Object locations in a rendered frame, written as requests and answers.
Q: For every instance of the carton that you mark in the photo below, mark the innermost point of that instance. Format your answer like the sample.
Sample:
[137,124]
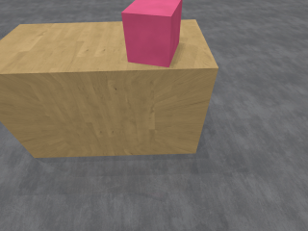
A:
[152,31]

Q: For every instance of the pedestal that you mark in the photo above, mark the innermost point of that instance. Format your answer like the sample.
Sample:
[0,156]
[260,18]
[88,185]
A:
[68,90]

